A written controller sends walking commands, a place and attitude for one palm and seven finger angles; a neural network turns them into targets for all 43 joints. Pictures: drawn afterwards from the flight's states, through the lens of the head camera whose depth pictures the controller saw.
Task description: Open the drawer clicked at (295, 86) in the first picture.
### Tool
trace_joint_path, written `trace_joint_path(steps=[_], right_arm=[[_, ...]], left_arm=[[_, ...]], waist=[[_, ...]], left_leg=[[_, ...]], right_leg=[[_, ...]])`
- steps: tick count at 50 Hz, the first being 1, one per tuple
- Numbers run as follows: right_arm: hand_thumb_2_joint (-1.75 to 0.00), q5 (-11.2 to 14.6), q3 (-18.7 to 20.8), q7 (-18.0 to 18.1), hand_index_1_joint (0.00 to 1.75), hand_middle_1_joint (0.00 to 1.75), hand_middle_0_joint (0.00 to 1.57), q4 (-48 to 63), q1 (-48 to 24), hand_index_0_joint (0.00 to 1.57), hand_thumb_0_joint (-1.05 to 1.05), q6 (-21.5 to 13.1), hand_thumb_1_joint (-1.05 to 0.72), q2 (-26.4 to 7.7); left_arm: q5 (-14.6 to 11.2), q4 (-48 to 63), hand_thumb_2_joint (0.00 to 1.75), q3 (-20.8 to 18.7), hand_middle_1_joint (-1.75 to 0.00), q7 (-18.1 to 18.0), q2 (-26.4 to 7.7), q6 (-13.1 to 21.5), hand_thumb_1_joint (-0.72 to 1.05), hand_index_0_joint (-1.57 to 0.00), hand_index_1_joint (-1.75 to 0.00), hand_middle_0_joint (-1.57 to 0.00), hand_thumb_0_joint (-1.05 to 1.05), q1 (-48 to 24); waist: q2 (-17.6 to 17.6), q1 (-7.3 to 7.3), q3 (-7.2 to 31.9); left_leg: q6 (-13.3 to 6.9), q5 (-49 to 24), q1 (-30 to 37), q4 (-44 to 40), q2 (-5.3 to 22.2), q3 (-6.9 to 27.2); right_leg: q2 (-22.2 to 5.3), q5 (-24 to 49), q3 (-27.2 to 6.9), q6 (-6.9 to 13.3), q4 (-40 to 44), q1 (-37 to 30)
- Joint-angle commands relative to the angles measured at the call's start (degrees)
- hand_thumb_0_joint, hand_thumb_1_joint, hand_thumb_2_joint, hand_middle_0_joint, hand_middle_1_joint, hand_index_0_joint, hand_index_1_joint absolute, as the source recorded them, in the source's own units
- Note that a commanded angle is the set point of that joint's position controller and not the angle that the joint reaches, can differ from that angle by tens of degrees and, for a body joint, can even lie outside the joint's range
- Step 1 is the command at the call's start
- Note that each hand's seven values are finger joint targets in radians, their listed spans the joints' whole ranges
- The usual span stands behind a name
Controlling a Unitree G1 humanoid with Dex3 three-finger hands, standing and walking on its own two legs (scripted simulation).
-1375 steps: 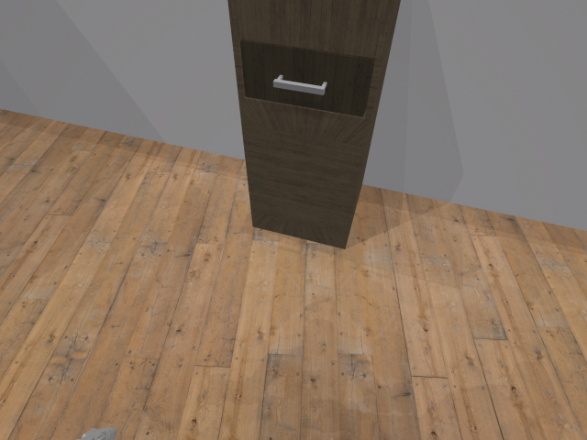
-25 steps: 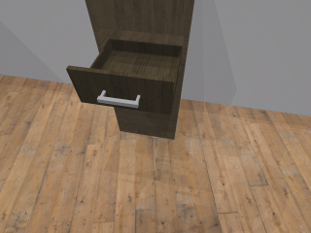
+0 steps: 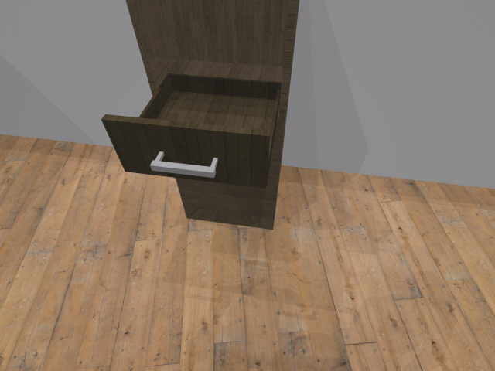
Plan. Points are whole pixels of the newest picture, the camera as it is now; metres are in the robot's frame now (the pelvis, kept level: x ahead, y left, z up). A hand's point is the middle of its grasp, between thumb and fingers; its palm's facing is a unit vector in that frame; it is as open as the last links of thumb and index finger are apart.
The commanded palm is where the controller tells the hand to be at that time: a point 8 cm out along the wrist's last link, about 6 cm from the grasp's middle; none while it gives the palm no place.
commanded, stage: look to check the result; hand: left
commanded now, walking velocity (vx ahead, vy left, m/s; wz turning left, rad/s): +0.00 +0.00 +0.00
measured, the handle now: (185, 163) +0.56 +0.18 -0.03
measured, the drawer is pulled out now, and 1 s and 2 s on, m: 0.30 0.30 0.30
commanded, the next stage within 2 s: stand and wait in 0.62 s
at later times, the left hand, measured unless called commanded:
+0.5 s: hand out of the picture +0.01 +0.17 -0.17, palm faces +0.04 -0.98 -0.20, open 7.4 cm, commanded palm none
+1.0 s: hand out of the picture +0.04 +0.17 -0.17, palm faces +0.04 -0.98 -0.21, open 7.4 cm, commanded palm none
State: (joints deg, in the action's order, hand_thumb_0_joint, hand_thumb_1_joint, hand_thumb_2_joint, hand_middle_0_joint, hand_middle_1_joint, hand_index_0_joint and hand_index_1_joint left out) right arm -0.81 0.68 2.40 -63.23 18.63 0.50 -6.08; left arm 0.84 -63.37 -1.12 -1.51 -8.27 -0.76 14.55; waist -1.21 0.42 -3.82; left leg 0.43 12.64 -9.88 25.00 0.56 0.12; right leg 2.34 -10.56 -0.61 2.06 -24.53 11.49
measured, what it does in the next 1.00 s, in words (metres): stands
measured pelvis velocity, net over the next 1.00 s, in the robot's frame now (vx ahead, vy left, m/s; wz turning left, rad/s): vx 0.02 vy -0.01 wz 0.01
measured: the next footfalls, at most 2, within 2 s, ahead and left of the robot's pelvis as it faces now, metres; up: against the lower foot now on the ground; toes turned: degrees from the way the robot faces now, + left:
none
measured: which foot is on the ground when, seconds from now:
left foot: down 0.00-1.00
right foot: down 0.00-1.00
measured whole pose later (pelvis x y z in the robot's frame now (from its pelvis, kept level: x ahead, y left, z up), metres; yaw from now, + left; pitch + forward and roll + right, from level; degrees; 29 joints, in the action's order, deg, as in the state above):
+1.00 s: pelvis +0.02 -0.01 +0.00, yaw +1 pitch -2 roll +0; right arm -0.7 1.1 2.6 -63.9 15.1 0.4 -8.1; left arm 0.6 -64.1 -1.2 -1.4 -9.3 -0.3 12.4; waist -1.1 0.3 -5.2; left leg 1.1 12.9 -7.7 22.8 1.0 0.9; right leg 2.7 -11.1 0.1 2.6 -22.5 9.1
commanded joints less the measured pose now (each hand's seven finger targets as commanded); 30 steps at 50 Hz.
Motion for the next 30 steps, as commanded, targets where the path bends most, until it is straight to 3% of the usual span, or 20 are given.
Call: trace_joint_path(steps=[1, 8, 15, 21, 26, 30], right_arm=[[-0.9, 0.0, 0.9, 0.2, 0.3, 0.3, 0.2, 0.9, 4.8, 0.2, 0.0, -0.4, -0.9, -5.0], [-0.9, 0.1, 0.8, 0.2, 0.3, 0.3, 0.2, 0.8, 4.5, 0.2, 0.0, -0.4, -0.9, -5.5], [-0.9, 0.2, 0.9, 0.3, 0.3, 0.3, 0.2, 0.8, 3.6, 0.2, 0.0, -0.6, -0.9, -5.7], [-0.9, 0.2, 0.9, 0.3, 0.3, 0.3, 0.2, 0.7, 3.1, 0.2, 0.0, -0.6, -0.9, -5.8], [-0.9, 0.1, 0.9, 0.2, 0.3, 0.3, 0.2, 0.6, 2.6, 0.2, 0.0, -0.4, -0.9, -5.9], [-0.9, 0.1, 1.1, 0.2, 0.3, 0.3, 0.2, 0.7, 2.1, 0.2, 0.0, -0.5, -0.9, -6.3]], left_arm=[[-0.3, 1.4, 0.9, -1.2, -0.3, -0.5, -6.2, 0.8, 0.9, -0.2, -0.3, -0.2, 0.0, 3.6], [-0.3, 1.0, 0.9, -1.3, -0.3, -0.4, -6.5, 0.9, 0.9, -0.2, -0.3, -0.2, 0.0, 3.5], [-0.3, 0.6, 0.9, -1.2, -0.3, -0.5, -6.3, 1.1, 0.9, -0.2, -0.3, -0.2, 0.0, 3.8], [-0.3, 0.3, 0.9, -1.2, -0.3, -0.5, -6.4, 1.0, 0.9, -0.2, -0.3, -0.2, 0.0, 3.0], [-0.3, 0.3, 0.9, -1.2, -0.3, -0.5, -6.6, 1.0, 0.9, -0.2, -0.3, -0.2, 0.0, 2.4], [-0.3, 0.6, 0.9, -1.3, -0.3, -0.5, -6.8, 1.2, 0.9, -0.2, -0.3, -0.2, 0.0, 2.6]], waist=[[0.4, 0.07, -2.4], [1.3, 0.1, -2.0], [-0.7, 0.05, -0.8], [0.1, 0.14, -1.2], [0.5, 0.13, -2.3], [1.4, 0.0, -1.1]], left_leg=[[-2.4, 0.5, -2.1, -5.3, 3.7, 3.9], [-2.2, -0.6, -1.6, -5.1, 3.5, 3.6], [-2.1, -3.0, 0.0, -4.9, 3.9, 3.7], [-2.0, -3.9, 0.0, -5.4, 4.2, 3.8], [-2.0, -2.1, -0.4, -5.8, 4.0, 3.8], [-1.9, -3.4, 0.7, -5.1, 3.8, 3.6]], right_leg=[[-5.5, -4.5, -5.8, 1.5, 6.9, 2.5], [-5.9, -3.8, -5.9, 1.5, 7.2, 1.9], [-5.8, -0.7, -5.7, 1.5, 6.7, 1.3], [-6.0, 1.0, -5.2, 1.3, 6.4, 0.7], [-6.0, -1.7, -5.3, 1.2, 7.3, 1.2], [-6.2, -0.9, -5.5, 1.3, 7.5, 0.8]])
